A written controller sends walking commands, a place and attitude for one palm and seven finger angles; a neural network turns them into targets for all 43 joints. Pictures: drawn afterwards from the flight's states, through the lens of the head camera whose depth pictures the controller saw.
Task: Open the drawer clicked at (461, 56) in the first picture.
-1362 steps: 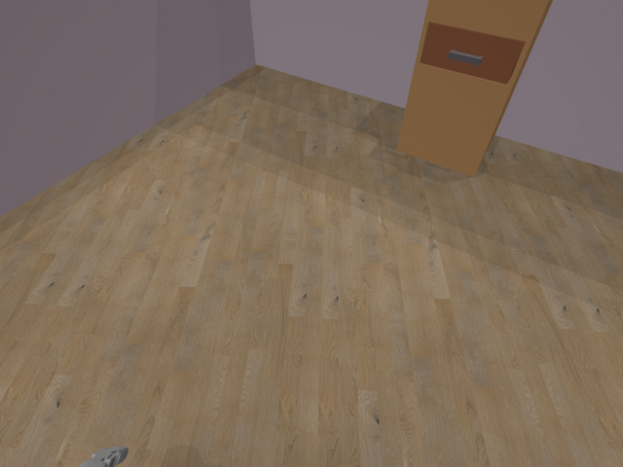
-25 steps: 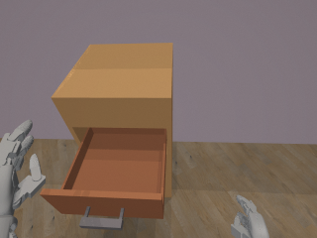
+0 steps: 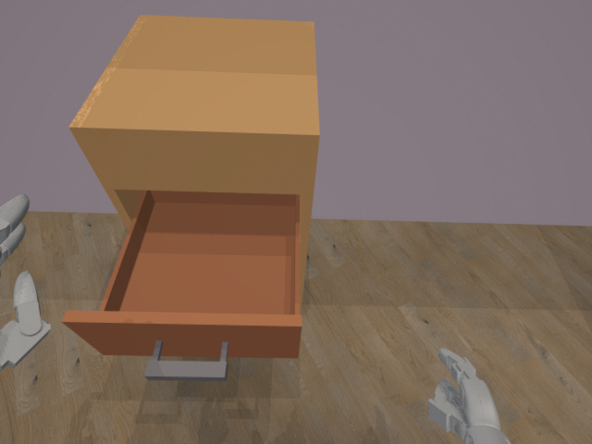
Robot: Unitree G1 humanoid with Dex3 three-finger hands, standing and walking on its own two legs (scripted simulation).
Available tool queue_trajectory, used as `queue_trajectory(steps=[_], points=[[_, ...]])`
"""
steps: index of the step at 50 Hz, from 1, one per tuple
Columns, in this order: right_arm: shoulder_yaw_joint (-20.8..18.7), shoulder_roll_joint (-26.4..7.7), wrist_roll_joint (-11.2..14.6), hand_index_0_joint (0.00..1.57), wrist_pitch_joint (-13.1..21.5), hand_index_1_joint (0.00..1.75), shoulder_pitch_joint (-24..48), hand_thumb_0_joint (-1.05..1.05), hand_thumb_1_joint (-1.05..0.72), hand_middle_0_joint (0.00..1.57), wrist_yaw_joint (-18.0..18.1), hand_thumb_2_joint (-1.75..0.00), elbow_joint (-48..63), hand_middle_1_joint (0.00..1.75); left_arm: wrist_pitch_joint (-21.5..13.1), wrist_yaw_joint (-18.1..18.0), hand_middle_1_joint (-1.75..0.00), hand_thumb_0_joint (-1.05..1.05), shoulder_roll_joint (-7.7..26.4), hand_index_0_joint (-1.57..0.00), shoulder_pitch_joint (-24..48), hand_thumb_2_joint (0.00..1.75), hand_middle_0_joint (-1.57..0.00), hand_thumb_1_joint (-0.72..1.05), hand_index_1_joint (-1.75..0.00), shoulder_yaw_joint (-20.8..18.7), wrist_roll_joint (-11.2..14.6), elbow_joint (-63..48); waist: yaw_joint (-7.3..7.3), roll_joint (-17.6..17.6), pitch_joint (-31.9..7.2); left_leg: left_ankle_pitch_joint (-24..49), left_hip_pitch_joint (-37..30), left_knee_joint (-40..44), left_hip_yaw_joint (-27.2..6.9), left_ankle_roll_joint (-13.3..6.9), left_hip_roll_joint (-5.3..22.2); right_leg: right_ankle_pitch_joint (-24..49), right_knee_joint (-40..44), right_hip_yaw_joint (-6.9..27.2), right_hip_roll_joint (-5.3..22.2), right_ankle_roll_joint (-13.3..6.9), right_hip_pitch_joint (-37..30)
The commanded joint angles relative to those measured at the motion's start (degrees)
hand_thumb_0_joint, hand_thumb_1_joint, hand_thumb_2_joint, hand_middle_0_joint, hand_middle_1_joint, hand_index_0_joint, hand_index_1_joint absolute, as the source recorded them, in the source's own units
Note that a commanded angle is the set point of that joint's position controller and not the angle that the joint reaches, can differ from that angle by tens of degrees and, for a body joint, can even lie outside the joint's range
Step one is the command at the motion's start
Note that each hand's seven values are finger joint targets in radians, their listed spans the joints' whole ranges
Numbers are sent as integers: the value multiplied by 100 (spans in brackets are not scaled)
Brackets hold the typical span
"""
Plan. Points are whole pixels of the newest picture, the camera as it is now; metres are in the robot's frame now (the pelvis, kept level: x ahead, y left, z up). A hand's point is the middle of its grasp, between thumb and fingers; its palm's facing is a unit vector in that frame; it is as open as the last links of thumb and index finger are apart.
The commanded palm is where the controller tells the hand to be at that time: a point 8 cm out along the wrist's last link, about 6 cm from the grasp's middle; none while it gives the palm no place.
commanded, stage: step back with the hand held close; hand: left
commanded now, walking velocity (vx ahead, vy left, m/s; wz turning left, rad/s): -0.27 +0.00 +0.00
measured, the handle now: (189, 358) +0.27 +0.20 -0.19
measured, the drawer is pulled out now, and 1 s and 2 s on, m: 0.29 0.29 0.29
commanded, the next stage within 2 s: stop stepping back and stand still in 0.90 s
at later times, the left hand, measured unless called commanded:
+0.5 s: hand (17, 387) +0.15 +0.24 +0.16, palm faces +0.36 -0.78 -0.51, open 7.4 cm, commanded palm +0.08 +0.27 +0.18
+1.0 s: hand out of the picture +0.05 +0.20 +0.18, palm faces +0.28 -0.86 -0.43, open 7.4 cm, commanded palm -0.01 +0.25 +0.18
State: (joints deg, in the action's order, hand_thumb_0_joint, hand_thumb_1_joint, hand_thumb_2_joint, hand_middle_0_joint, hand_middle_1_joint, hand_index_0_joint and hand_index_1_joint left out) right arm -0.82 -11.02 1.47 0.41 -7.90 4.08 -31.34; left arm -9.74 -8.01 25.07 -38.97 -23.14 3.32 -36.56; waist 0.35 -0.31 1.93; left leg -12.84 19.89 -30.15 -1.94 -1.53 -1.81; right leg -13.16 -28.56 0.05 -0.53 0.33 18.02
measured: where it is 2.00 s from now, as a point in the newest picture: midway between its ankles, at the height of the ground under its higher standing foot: outside the picture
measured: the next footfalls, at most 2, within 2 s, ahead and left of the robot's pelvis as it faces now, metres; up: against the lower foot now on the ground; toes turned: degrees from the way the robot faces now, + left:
left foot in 0.72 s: -0.04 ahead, +0.10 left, +0.00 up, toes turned +1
right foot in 1.12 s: -0.23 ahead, -0.16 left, +0.00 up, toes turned -2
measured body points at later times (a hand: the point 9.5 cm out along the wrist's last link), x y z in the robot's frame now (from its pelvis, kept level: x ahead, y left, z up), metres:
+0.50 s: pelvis -0.05 -0.01 -0.01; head -0.01 +0.00 +0.44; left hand +0.12 +0.28 +0.19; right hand +0.13 -0.24 -0.09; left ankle +0.03 +0.10 -0.74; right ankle -0.05 -0.12 -0.74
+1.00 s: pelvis -0.15 -0.02 +0.01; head -0.10 +0.01 +0.45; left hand +0.03 +0.24 +0.20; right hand +0.05 -0.22 -0.07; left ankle -0.08 +0.09 -0.74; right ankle -0.21 -0.15 -0.68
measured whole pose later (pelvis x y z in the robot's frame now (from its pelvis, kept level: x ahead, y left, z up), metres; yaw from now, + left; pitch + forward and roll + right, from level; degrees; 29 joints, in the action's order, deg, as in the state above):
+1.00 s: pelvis -0.15 -0.02 +0.01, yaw -2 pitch +4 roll -3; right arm 1.1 -6.4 -0.7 6.5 -5.9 1.5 -34.5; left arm -11.1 -8.4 23.7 -37.4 -21.6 3.6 -42.1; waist -0.4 -1.3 1.1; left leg -7.1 23.3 -25.9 1.1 -0.1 4.1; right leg -26.9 -50.5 -0.8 -1.5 1.4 23.7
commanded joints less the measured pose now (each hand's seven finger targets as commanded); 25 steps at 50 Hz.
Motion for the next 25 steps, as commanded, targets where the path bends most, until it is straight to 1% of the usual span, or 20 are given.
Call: queue_trajectory(steps=[1,2,3,4,7,8,9,11,12,13,15,17,18,19,20,21,22,23,24,25], points=[[-271,-787,-18,20,375,30,494,0,-90,20,32,-90,888,30,-356,-111,-30,0,534,-20,-152,90,-20,90,-30,-581,-3,-971,-35,619,-961,450,797,821,-584,-225,967,637,-321,72,229,-6,-1186],[-263,-804,-8,20,397,30,466,0,-90,20,22,-90,906,30,-365,-115,-30,0,528,-20,-64,90,-20,90,-30,-556,-9,-1010,-23,557,-894,135,965,801,-606,-216,922,602,-283,132,245,-26,-1197],[-284,-827,-17,20,424,30,495,0,-90,20,42,-90,881,30,-385,-126,-30,0,651,-20,10,90,-20,90,-30,-663,-27,-1042,-17,512,-873,-202,1038,781,-560,-214,880,616,-186,226,268,-41,-1171],[-250,-804,-18,20,425,30,419,0,-90,20,33,-90,884,30,-410,-127,-30,0,540,-20,39,90,-20,90,-30,-547,-29,-1031,6,337,-819,-496,1175,746,-609,-209,808,491,-104,249,300,-57,-1160],[-253,-784,-9,20,487,30,388,0,-90,20,19,-90,886,30,-480,-162,-30,0,554,-20,163,90,-20,90,-30,-489,-42,-1084,40,-1,-675,-1138,851,346,-461,-117,517,-316,562,627,549,-187,-425],[-282,-820,-32,20,514,30,397,0,-90,20,35,-90,849,30,-503,-184,-30,0,706,-20,273,90,-20,90,-30,-583,-49,-1157,59,10,-599,-1226,639,169,-375,-83,422,-593,847,826,613,-265,-69],[-247,-794,-58,20,510,30,318,0,-90,20,31,-90,805,30,-532,-195,-30,0,571,-20,270,90,-20,90,-30,-437,-55,-1113,92,-38,-580,-1255,578,76,-376,-55,367,-890,969,802,681,-305,71],[-258,-808,-48,20,549,30,299,0,-90,20,33,-90,757,30,-583,-240,-30,0,612,-20,338,90,-20,90,-30,-430,-67,-1163,100,-15,-563,-1183,206,-146,-327,9,311,-1258,1115,812,752,-355,542],[-235,-796,-55,20,560,30,312,0,-90,20,39,-90,750,30,-592,-260,-30,0,592,-20,343,90,-20,90,-30,-406,-63,-1162,100,74,-559,-1186,128,-103,-362,8,343,-1375,1110,764,733,-340,639],[-254,-834,-61,20,577,30,336,0,-90,20,58,-90,747,30,-590,-284,-30,0,732,-20,359,90,-20,90,-30,-532,-76,-1245,95,324,-566,-1127,143,175,-435,-6,428,-1225,1005,642,572,-286,572],[-200,-802,-50,20,590,30,411,0,-90,20,70,-90,814,30,-597,-293,-30,0,659,-20,321,90,-20,90,-30,-523,-88,-1266,52,803,-627,-1087,1075,1112,-877,-168,869,-695,86,147,120,-32,-462],[-227,-823,-3,20,652,30,419,0,-90,20,66,-90,893,30,-656,-249,-30,0,656,-20,246,90,-20,90,-30,-632,-144,-1254,-3,1313,-813,-1688,2083,1636,-1225,-397,1336,-342,-1024,6,-139,65,-1510],[-245,-806,-22,20,682,30,426,0,-90,20,79,-90,883,30,-658,-244,-30,0,715,-20,266,90,-20,90,-30,-714,-169,-1188,-25,1457,-782,-1639,2266,1692,-1312,-453,1413,-265,-1241,7,-191,64,-1574],[-234,-759,-68,20,712,30,380,0,-90,20,71,-90,870,30,-666,-232,-30,0,663,-20,247,90,-20,90,-30,-705,-152,-1233,-37,1307,-841,-1236,2133,1541,-1274,-480,1430,-214,-1284,44,-154,42,-1500],[-241,-770,-77,20,740,30,360,0,-90,20,57,-90,848,30,-681,-210,-30,0,654,-20,216,90,-20,90,-30,-695,-119,-1236,-41,1043,-890,-717,1929,1283,-1182,-482,1397,-99,-1184,115,-122,26,-1371],[-264,-795,-71,20,769,30,382,0,-90,20,41,-90,818,30,-699,-176,-30,0,652,-20,135,90,-20,90,-30,-728,-95,-1148,-63,856,-921,-423,1801,1047,-1091,-482,1352,-39,-1063,183,-86,11,-1292],[-271,-806,-77,20,772,30,377,0,-90,20,16,-90,765,30,-718,-143,-30,0,644,-20,27,90,-20,90,-30,-747,-65,-1044,-76,630,-916,-283,1751,879,-1056,-474,1312,15,-875,238,-47,-9,-1242],[-301,-845,-99,20,783,30,429,0,-90,20,18,-90,728,30,-725,-119,-30,0,719,-20,12,90,-20,90,-30,-855,-72,-940,-74,631,-887,-285,1746,789,-953,-468,1281,208,-715,318,-30,-21,-1234],[-239,-766,-72,20,791,30,336,0,-90,20,-16,-90,672,30,-772,-111,-30,0,603,-20,33,90,-20,90,-30,-662,-17,-1106,-37,333,-1021,716,1177,348,-836,-337,1060,1092,-253,407,136,-68,-974],[-246,-789,-80,20,774,30,423,0,-90,20,-34,-90,606,30,-787,-103,-30,0,721,-20,116,90,-20,90,-30,-733,-23,-1067,-33,175,-1213,1084,801,32,-572,-195,901,1615,-13,617,374,-117,-818]])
